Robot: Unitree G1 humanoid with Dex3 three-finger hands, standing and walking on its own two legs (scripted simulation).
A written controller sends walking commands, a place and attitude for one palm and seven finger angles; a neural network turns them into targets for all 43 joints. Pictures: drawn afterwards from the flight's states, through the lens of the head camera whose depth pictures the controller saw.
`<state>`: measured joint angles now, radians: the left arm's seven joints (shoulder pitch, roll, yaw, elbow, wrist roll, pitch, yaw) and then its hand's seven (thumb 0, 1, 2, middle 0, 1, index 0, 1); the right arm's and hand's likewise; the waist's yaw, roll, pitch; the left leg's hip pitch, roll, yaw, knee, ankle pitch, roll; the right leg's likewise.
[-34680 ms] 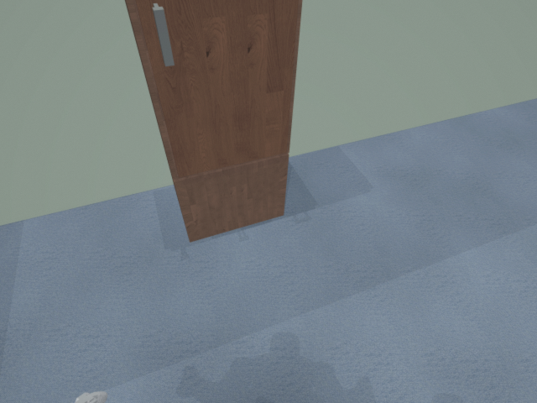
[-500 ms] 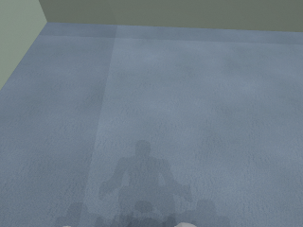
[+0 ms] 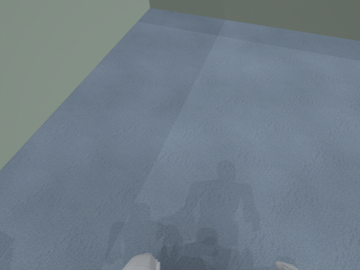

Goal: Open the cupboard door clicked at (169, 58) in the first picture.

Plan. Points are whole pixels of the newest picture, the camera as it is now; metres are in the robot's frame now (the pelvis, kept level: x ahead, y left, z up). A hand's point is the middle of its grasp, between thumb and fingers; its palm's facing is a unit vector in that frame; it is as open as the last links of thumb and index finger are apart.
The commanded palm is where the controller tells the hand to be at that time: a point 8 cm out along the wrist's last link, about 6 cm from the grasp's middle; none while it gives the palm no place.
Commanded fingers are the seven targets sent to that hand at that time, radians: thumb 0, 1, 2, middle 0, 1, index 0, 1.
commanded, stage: turn to face it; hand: left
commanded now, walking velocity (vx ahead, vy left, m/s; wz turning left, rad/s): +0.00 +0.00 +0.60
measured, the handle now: out of the picture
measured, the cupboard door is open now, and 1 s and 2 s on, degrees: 36 36 36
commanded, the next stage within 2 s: none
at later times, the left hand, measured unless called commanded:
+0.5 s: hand out of the picture +0.08 +0.22 -0.16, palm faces +0.28 -0.92 -0.28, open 7.4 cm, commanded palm none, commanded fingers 0.00 0.90 0.90 -0.20 -0.30 -0.20 -0.30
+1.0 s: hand out of the picture -0.05 +0.21 -0.19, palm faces +0.58 -0.77 -0.26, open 7.4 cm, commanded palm none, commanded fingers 0.00 0.90 0.90 -0.20 -0.30 -0.20 -0.30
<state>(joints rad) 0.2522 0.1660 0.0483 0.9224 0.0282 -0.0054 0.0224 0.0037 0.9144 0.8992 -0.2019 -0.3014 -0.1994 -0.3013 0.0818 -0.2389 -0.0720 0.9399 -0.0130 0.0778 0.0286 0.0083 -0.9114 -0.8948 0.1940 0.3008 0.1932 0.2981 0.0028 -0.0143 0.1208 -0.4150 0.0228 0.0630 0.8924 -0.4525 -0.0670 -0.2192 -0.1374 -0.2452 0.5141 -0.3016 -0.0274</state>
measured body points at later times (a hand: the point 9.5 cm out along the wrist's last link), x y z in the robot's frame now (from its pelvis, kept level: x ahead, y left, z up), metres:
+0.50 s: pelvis +0.02 -0.01 -0.01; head +0.07 -0.01 +0.44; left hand +0.06 +0.27 -0.14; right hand +0.13 -0.24 -0.16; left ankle -0.01 +0.12 -0.74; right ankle +0.05 -0.14 -0.73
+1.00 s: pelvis +0.03 +0.00 -0.02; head +0.06 +0.05 +0.43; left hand -0.08 +0.25 -0.17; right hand +0.28 -0.15 -0.14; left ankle -0.01 +0.09 -0.74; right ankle +0.06 -0.14 -0.68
